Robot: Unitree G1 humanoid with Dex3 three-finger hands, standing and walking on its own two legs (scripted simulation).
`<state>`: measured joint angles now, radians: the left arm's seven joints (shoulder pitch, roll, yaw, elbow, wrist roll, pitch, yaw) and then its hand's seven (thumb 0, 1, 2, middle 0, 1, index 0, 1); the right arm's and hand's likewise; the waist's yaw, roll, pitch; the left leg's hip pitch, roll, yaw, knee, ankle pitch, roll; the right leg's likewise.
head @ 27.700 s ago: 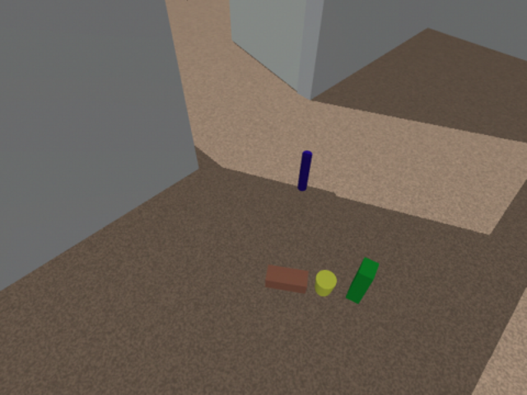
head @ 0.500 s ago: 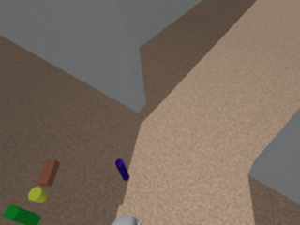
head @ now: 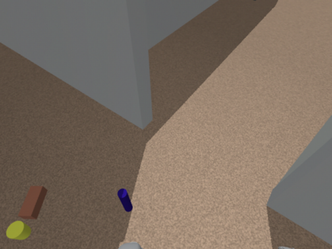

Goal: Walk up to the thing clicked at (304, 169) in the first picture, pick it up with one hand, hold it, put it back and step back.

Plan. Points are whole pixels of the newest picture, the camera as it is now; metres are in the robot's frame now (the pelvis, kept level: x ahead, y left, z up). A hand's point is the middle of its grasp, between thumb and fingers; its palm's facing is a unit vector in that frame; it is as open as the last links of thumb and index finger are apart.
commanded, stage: walk up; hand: left
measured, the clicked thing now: (125, 201) +0.43 +0.22 -0.63
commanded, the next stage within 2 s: stand in 1.18 s
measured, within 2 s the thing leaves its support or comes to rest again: neither
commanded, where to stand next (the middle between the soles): +0.06 +0.01 m, yaw +0 degrees
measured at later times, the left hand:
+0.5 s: hand out of the picture +0.13 +0.27 -0.13, palm faces +0.00 -0.93 -0.36, open 7.4 cm
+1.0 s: hand out of the picture +0.10 +0.27 -0.13, palm faces +0.02 -0.94 -0.34, open 7.4 cm
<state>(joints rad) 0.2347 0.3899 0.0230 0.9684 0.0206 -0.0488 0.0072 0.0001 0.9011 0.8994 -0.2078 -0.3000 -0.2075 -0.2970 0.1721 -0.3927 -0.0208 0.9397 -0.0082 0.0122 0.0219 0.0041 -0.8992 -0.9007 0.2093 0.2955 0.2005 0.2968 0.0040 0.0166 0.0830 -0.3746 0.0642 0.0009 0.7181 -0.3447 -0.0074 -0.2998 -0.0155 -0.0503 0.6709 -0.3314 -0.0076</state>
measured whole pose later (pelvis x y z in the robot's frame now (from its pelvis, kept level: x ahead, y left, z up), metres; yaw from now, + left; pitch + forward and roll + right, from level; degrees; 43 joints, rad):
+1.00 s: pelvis +0.03 +0.01 +0.03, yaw +1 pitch -3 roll +0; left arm 0.09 0.35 0.02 1.16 0.01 -0.01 0.00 0.00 0.90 0.90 -0.21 -0.30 -0.21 -0.30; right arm 0.09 -0.35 0.00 1.16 -0.01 0.00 0.01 0.00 -0.90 -0.90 0.21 0.30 0.20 0.30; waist 0.00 0.01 0.05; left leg -0.15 0.03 0.00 0.37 -0.17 -0.02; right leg -0.08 -0.04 -0.06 0.34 -0.22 0.02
